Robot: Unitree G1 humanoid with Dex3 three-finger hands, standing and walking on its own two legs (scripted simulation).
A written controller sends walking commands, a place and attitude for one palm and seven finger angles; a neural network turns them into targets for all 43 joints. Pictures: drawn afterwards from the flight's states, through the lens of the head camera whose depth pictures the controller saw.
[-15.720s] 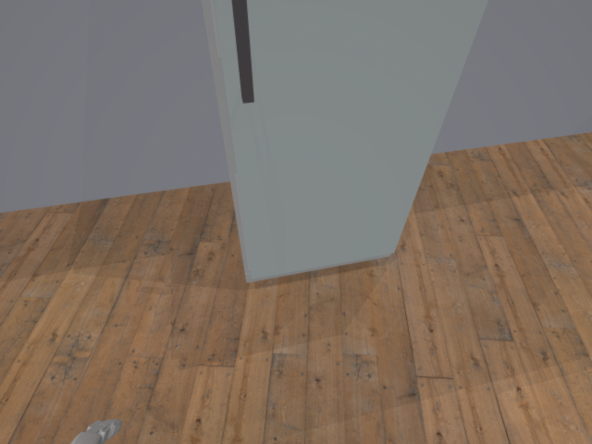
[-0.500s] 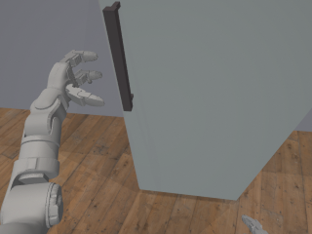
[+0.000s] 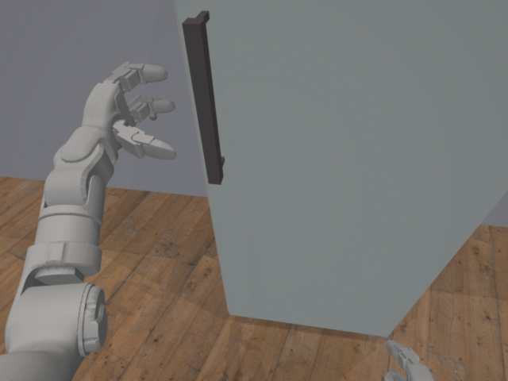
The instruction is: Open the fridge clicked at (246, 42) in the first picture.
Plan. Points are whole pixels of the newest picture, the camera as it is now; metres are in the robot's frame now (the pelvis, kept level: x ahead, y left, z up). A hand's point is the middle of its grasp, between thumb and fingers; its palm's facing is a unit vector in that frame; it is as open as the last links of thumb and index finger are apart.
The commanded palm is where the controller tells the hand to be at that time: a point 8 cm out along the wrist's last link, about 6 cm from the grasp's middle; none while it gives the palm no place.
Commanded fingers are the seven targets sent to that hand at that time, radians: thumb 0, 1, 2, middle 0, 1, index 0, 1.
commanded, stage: move the hooked fingers beside the handle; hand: left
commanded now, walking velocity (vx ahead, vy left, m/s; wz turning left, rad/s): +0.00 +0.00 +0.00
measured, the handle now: (210, 109) +0.47 +0.10 +0.22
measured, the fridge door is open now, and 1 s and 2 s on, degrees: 0 0 0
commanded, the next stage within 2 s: none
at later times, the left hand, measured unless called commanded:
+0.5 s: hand (158, 139) +0.41 +0.17 +0.20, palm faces -0.06 -1.00 -0.03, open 14.0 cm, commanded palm +0.38 +0.22 +0.22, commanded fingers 0.00 -0.50 0.30 -0.30 -1.20 -0.30 -1.20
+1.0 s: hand (156, 117) +0.41 +0.17 +0.24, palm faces -0.06 -1.00 -0.02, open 14.0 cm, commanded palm +0.39 +0.22 +0.22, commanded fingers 0.00 -0.50 0.30 -0.30 -1.20 -0.30 -1.20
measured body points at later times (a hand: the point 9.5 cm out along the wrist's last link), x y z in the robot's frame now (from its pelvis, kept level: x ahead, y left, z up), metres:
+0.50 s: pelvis +0.00 +0.01 +0.00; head -0.01 -0.01 +0.45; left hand +0.40 +0.23 +0.21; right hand +0.13 -0.24 -0.10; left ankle +0.01 +0.09 -0.74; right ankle -0.04 -0.07 -0.74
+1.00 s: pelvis +0.00 +0.01 +0.00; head -0.02 -0.01 +0.45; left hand +0.40 +0.22 +0.25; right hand +0.14 -0.24 -0.10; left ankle +0.01 +0.09 -0.74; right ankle -0.04 -0.07 -0.74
